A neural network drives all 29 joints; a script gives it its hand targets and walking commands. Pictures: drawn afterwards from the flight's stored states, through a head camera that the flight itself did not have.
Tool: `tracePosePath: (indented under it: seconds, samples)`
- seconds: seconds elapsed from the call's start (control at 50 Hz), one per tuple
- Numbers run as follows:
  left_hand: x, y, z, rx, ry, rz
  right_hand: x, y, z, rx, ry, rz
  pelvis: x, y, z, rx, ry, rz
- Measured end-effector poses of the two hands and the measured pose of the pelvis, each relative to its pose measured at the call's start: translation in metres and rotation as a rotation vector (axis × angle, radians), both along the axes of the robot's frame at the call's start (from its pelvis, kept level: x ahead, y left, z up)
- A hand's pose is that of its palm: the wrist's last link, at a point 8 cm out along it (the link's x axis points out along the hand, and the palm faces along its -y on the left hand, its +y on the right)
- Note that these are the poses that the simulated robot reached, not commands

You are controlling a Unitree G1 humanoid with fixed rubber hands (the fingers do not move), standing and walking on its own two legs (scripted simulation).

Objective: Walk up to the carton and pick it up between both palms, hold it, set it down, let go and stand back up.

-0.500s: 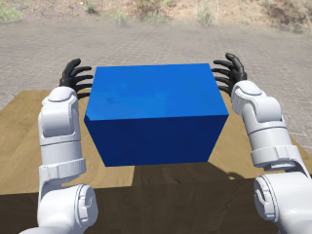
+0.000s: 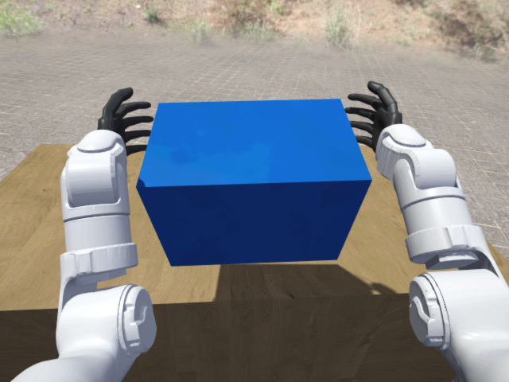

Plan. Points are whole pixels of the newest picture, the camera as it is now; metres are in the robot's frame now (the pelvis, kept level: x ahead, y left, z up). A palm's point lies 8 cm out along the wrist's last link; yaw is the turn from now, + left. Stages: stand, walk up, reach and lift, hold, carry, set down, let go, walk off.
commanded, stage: hold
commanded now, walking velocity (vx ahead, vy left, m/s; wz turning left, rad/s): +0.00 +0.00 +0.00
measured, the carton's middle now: (252, 185) +0.40 +0.00 +0.18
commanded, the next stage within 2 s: none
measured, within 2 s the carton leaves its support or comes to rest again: neither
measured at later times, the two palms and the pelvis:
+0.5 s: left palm (115, 148) +0.35 +0.20 +0.27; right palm (385, 138) +0.36 -0.18 +0.29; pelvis +0.00 +0.00 +0.00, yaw +0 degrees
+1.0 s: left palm (115, 143) +0.36 +0.20 +0.28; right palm (385, 135) +0.36 -0.18 +0.29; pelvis +0.00 +0.00 +0.00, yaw +0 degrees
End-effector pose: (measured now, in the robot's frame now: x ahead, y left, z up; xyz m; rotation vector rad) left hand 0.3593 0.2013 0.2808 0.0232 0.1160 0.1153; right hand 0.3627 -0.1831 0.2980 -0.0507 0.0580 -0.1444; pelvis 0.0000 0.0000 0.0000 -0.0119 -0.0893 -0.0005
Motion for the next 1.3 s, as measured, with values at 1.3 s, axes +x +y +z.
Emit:
tracePosePath:
  seconds: [1.3]
  samples:
    - [0.001, -0.005, -0.009, 0.006, -0.003, 0.000, -0.001, -0.004, -0.008, 0.008, -0.010, -0.004, 0.007, 0.002, 0.000, -0.002, -0.010, -0.006]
